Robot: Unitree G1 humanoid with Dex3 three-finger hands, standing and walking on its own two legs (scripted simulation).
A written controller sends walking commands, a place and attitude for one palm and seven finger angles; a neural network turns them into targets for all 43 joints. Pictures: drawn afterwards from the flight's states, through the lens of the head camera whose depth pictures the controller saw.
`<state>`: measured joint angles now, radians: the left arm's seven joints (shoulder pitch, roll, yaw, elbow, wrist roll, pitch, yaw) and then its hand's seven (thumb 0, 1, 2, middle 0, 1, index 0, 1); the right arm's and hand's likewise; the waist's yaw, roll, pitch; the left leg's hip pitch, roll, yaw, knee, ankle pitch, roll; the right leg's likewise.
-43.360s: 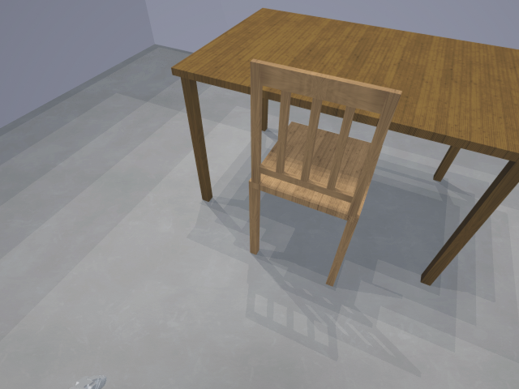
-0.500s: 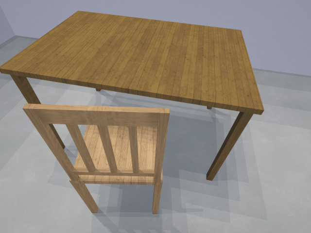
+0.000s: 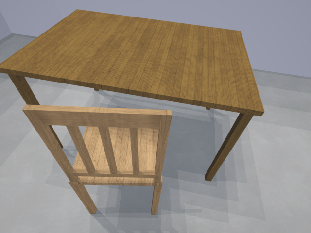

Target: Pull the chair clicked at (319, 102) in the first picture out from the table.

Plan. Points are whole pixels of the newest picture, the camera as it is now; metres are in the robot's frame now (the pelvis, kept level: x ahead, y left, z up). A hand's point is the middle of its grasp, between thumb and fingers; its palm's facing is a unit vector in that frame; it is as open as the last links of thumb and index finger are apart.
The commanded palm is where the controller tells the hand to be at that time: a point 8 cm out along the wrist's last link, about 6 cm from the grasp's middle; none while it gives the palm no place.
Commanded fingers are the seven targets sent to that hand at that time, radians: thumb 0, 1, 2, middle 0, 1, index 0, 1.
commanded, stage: look again from close up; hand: left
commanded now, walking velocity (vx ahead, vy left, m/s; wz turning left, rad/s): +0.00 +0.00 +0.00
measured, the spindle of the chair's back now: (109, 152) +0.38 +0.18 -0.08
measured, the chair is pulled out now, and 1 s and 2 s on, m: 0.14 0.14 0.14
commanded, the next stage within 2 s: none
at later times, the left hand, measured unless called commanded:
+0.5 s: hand out of the picture -0.02 +0.16 -0.18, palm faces +0.01 -0.99 -0.14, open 7.4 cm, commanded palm none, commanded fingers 0.00 0.90 0.90 -0.20 -0.30 -0.20 -0.30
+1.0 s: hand out of the picture -0.02 +0.15 -0.18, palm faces +0.01 -0.99 -0.13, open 7.4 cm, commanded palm none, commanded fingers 0.00 0.90 0.90 -0.20 -0.30 -0.20 -0.30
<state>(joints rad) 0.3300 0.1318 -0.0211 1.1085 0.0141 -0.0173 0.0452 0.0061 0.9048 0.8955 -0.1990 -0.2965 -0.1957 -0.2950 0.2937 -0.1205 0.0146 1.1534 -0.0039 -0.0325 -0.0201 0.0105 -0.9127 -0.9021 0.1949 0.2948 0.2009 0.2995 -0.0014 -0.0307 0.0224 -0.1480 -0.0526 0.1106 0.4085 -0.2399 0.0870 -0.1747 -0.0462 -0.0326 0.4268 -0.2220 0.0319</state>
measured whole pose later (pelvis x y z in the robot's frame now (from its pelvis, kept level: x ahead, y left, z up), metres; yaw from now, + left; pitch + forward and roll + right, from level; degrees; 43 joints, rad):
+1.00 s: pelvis +0.00 +0.01 +0.00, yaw -1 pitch -1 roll +0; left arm 0.35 0.11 -0.02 1.11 0.01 -0.02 0.05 0.01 0.91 0.90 -0.20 -0.30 -0.20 -0.29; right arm 0.32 -0.10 0.01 1.16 0.00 -0.04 -0.02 0.01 -0.91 -0.90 0.19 0.29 0.20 0.30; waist 0.00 -0.03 0.01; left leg -0.15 -0.05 0.13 0.40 -0.24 0.09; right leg -0.18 -0.05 -0.01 0.43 -0.22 0.04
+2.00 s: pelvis +0.01 +0.00 +0.00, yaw -2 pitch -1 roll +0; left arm 0.35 0.10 -0.01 1.11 0.01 -0.01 0.05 0.01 0.91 0.90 -0.20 -0.30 -0.20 -0.29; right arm 0.33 -0.09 0.01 1.16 0.00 -0.04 -0.03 0.01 -0.91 -0.90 0.19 0.29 0.20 0.30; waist 0.00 -0.02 0.01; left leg -0.13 -0.05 0.14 0.40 -0.26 0.09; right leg -0.18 -0.04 0.00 0.43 -0.23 0.04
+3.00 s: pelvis +0.01 +0.00 +0.00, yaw -2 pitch -1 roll +0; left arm 0.36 0.10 -0.02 1.11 0.01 -0.02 0.05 0.01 0.91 0.90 -0.20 -0.30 -0.20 -0.29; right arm 0.34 -0.08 0.01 1.17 0.00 -0.04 -0.03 0.01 -0.91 -0.90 0.19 0.29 0.20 0.30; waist -0.01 -0.02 0.01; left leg -0.14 -0.04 0.14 0.40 -0.25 0.08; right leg -0.18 -0.03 0.00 0.43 -0.22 0.03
